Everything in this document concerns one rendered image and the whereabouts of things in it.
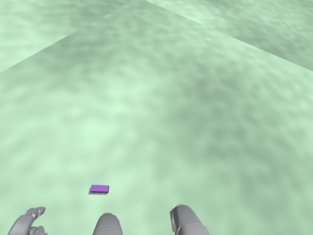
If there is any small box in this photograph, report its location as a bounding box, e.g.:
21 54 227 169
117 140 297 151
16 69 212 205
90 185 109 193

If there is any left robot hand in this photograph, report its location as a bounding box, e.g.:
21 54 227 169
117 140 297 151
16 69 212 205
7 207 47 235

